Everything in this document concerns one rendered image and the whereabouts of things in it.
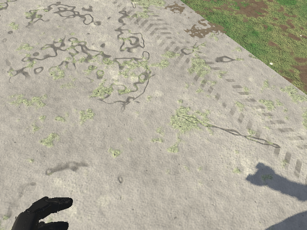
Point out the left robot hand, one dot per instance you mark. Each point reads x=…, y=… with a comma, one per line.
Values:
x=29, y=219

